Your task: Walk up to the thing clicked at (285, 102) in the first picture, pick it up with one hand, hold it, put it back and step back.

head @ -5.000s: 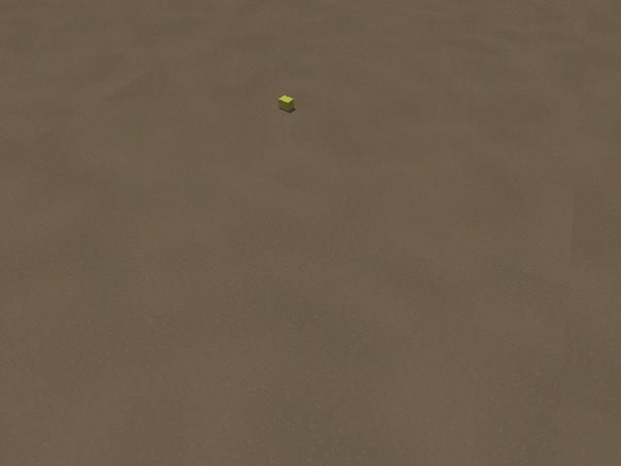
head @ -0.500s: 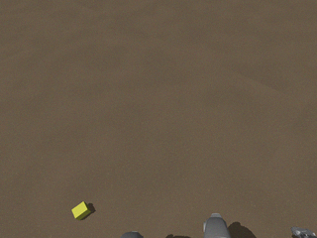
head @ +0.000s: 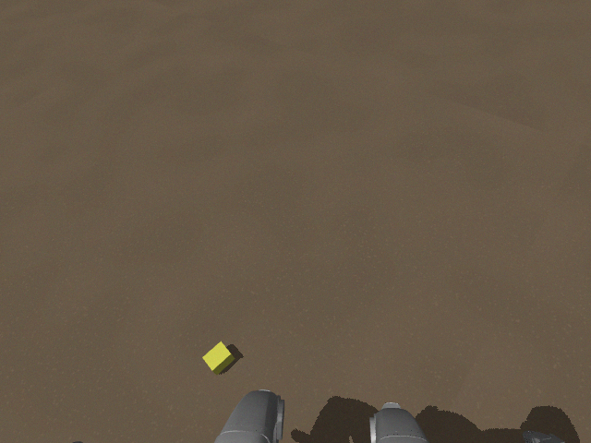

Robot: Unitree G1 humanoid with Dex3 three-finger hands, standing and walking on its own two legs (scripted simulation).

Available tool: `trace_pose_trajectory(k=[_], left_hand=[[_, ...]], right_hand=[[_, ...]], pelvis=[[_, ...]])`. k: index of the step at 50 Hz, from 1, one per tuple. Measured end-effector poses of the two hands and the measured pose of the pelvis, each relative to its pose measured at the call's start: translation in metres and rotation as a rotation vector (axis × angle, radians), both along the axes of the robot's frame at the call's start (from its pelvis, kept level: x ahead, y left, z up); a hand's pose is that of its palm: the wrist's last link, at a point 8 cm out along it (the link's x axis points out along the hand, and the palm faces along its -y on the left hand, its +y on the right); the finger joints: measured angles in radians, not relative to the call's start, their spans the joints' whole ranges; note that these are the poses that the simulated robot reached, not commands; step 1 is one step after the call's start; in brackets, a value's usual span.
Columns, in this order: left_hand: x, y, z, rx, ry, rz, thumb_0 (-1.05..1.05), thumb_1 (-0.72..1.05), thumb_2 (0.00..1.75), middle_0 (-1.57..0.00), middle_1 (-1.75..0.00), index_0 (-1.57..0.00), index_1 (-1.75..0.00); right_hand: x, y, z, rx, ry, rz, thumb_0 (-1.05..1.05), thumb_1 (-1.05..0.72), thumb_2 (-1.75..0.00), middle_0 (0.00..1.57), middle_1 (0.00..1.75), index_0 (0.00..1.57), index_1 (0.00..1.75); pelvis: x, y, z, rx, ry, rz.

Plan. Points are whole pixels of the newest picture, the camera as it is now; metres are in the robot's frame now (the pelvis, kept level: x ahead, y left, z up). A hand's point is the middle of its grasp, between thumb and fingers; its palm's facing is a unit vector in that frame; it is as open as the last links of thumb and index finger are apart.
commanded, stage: walk up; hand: left
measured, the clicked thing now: (218, 358) +0.43 +0.33 -0.70
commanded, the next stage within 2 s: none
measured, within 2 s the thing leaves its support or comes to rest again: neither
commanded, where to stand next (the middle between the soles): +0.01 +0.18 m, yaw -10 degrees
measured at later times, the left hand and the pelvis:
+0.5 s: hand out of the picture -0.04 +0.50 -0.12, palm faces -0.14 -0.85 -0.50, open 7.4 cm; pelvis -0.10 +0.21 +0.01, yaw -8 degrees
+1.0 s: hand out of the picture +0.05 +0.54 -0.12, palm faces -0.23 -0.90 -0.36, open 7.3 cm; pelvis -0.07 +0.28 +0.03, yaw -13 degrees
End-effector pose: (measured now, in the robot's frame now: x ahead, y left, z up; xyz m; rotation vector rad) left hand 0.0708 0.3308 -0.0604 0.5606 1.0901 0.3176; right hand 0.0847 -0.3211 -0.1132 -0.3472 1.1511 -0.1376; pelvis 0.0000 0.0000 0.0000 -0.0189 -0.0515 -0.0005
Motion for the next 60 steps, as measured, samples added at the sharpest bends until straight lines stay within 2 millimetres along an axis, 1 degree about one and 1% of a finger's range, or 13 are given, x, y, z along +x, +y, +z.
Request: trace_pose_trajectory(k=[3,6,10,15,22,25,29,33,39,44,50,55,60], left_hand=[[-0.013,0.04,-0.001,0.022,-0.002,-0.021,0.01,0.9,0.9,-0.21,-0.3,-0.22,-0.3],[-0.026,0.091,-0.009,0.045,-0.013,-0.033,0.01,0.89,0.9,-0.21,-0.3,-0.22,-0.3],[-0.047,0.156,-0.021,0.079,0.007,0.02,0.01,0.9,0.9,-0.21,-0.3,-0.22,-0.3],[-0.067,0.192,-0.017,0.048,0.051,0.04,0.01,0.9,0.9,-0.21,-0.3,-0.21,-0.3],[-0.099,0.203,-0.012,-0.028,0.13,-0.019,0.01,0.9,0.9,-0.21,-0.3,-0.21,-0.3],[-0.108,0.204,-0.013,-0.069,0.139,-0.043,0.01,0.9,0.9,-0.21,-0.3,-0.21,-0.3],[-0.111,0.21,-0.012,-0.122,0.122,-0.059,0.01,0.9,0.9,-0.21,-0.3,-0.21,-0.3],[-0.099,0.224,-0.017,-0.171,0.116,-0.078,0.01,0.9,0.9,-0.21,-0.3,-0.21,-0.3],[-0.056,0.243,-0.03,-0.222,0.103,-0.119,0.01,0.9,0.9,-0.21,-0.3,-0.21,-0.3],[-0.027,0.254,-0.027,-0.232,0.1,-0.154,0.01,0.9,0.9,-0.2,-0.3,-0.21,-0.3],[-0.015,0.257,-0.025,-0.221,0.151,-0.153,0.01,0.91,0.9,-0.2,-0.3,-0.21,-0.3],[-0.011,0.243,-0.028,-0.199,0.178,-0.146,0.01,0.91,0.9,-0.2,-0.3,-0.21,-0.3],[-0.005,0.219,-0.027,-0.223,0.173,-0.14,0.01,0.91,0.9,-0.2,-0.3,-0.21,-0.3]], right_hand=[[-0.004,0.023,0.002,-0.016,-0.041,-0.002,0.01,-0.9,-0.9,0.2,0.3,0.21,0.3],[-0.013,0.05,0.002,-0.056,-0.071,0.0,0.01,-0.9,-0.9,0.2,0.3,0.21,0.3],[-0.044,0.096,0.002,-0.083,-0.083,-0.017,0.01,-0.91,-0.9,0.2,0.3,0.2,0.3],[-0.098,0.153,0.011,-0.044,-0.025,-0.08,0.01,-0.9,-0.9,0.2,0.3,0.2,0.3],[-0.149,0.203,0.004,0.01,0.015,-0.143,0.01,-0.9,-0.9,0.21,0.3,0.21,0.3],[-0.166,0.22,0.0,0.017,0.033,-0.17,0.01,-0.9,-0.9,0.2,0.3,0.21,0.3],[-0.179,0.244,0.007,0.028,0.068,-0.172,0.01,-0.9,-0.9,0.2,0.3,0.21,0.3],[-0.184,0.259,0.018,0.007,0.056,-0.191,0.01,-0.9,-0.9,0.2,0.3,0.21,0.3],[-0.194,0.277,0.034,-0.078,0.023,-0.24,0.01,-0.9,-0.9,0.2,0.3,0.21,0.3],[-0.206,0.283,0.055,-0.121,0.023,-0.283,0.01,-0.9,-0.9,0.21,0.3,0.21,0.3],[-0.209,0.277,0.062,-0.135,0.063,-0.305,0.01,-0.9,-0.9,0.21,0.3,0.21,0.3],[-0.196,0.263,0.048,-0.107,0.085,-0.308,0.01,-0.9,-0.9,0.2,0.3,0.21,0.3],[-0.168,0.262,0.035,-0.055,0.084,-0.296,0.01,-0.9,-0.9,0.2,0.3,0.21,0.3]], pelvis=[[-0.016,0.033,-0.006,0.011,0.006,-0.007],[-0.034,0.072,-0.019,0.009,0.014,-0.01],[-0.057,0.12,-0.027,0.014,-0.017,-0.036],[-0.077,0.153,-0.008,-0.014,-0.01,-0.049],[-0.096,0.196,0.004,0.004,0.017,-0.112],[-0.102,0.21,0.007,-0.014,0.008,-0.138],[-0.104,0.228,0.017,0.001,0.001,-0.161],[-0.099,0.25,0.021,0.012,-0.001,-0.162],[-0.09,0.279,0.02,0.025,-0.006,-0.181],[-0.084,0.284,0.029,0.017,0.0,-0.202],[-0.074,0.281,0.034,0.008,0.016,-0.223],[-0.065,0.268,0.029,0.011,0.031,-0.233],[-0.055,0.258,0.03,0.018,0.029,-0.218]])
